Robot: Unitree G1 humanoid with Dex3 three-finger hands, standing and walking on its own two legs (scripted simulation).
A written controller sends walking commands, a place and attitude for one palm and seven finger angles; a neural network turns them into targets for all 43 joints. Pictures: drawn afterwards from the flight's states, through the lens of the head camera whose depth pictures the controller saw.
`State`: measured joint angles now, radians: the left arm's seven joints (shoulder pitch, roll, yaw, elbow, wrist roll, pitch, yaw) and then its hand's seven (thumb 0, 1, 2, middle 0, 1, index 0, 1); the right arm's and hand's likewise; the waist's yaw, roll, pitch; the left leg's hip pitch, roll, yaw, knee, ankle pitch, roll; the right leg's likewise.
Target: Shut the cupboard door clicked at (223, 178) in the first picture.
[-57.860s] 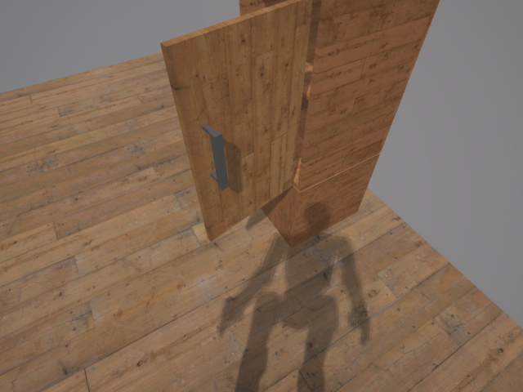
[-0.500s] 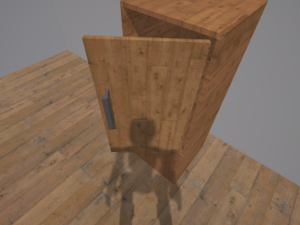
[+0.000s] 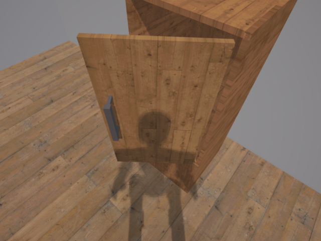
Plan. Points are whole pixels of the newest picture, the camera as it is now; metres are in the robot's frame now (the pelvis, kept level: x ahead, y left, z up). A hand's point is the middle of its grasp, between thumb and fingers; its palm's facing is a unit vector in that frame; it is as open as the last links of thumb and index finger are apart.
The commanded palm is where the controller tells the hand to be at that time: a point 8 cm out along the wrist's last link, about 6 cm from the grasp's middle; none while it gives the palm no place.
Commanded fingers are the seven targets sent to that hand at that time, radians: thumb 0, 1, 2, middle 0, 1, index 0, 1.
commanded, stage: come to a stop and stand still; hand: left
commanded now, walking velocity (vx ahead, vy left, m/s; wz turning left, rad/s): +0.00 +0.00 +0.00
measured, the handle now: (113, 119) +0.45 +0.18 +0.00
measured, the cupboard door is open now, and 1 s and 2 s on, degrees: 38 38 38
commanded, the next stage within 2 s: look again from close up in 0.50 s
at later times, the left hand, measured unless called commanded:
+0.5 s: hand out of the picture -0.02 +0.24 -0.16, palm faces -0.04 -0.96 -0.28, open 7.4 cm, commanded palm none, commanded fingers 0.00 0.90 0.90 -0.20 -0.30 -0.20 -0.30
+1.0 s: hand out of the picture +0.05 +0.22 -0.16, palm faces -0.05 -0.96 -0.26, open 7.4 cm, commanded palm none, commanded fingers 0.00 0.90 0.90 -0.20 -0.30 -0.20 -0.30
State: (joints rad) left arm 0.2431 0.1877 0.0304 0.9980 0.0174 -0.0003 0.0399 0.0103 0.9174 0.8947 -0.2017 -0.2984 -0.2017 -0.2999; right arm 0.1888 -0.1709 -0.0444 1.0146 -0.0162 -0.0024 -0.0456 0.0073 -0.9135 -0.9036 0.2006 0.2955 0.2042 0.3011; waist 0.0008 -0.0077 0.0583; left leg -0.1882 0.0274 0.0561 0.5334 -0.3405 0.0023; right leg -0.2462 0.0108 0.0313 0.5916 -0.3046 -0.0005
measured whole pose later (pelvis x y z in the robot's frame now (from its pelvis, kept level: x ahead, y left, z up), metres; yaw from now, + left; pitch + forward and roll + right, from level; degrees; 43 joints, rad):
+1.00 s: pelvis -0.03 +0.01 +0.01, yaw -1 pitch -1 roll +1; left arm 0.15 0.25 -0.02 1.07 0.01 -0.02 0.01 0.01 0.91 0.89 -0.20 -0.30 -0.20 -0.30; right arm 0.16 -0.24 0.00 1.08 -0.02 -0.02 -0.01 0.01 -0.91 -0.90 0.20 0.30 0.21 0.30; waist 0.00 0.00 0.05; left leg -0.15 0.00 0.08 0.44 -0.27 0.02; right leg -0.21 -0.01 0.06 0.48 -0.26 0.02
